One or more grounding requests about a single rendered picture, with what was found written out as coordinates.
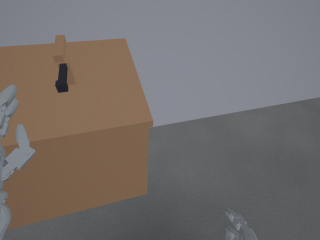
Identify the tap lever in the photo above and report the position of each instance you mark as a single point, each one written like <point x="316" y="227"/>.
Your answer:
<point x="61" y="84"/>

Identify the left robot forearm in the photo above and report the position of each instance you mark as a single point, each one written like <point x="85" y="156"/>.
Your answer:
<point x="5" y="214"/>

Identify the left robot hand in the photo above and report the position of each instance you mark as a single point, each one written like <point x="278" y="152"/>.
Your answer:
<point x="19" y="157"/>

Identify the counter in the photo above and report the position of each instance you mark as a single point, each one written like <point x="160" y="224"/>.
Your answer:
<point x="91" y="143"/>

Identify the right robot hand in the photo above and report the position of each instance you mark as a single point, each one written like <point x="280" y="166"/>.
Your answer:
<point x="240" y="224"/>

